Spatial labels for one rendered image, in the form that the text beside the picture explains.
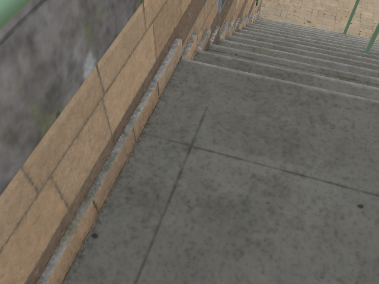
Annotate stairs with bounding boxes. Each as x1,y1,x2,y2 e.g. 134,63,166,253
193,18,379,101

